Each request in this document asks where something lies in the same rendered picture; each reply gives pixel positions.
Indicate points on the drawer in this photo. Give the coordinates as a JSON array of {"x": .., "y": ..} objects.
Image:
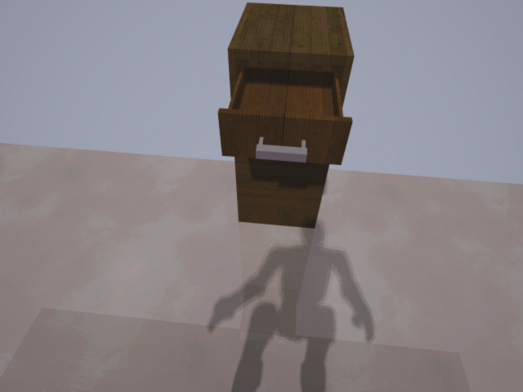
[{"x": 285, "y": 106}]

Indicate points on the cabinet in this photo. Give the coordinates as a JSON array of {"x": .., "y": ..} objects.
[{"x": 285, "y": 36}]

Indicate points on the handle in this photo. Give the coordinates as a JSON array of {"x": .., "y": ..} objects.
[{"x": 281, "y": 153}]

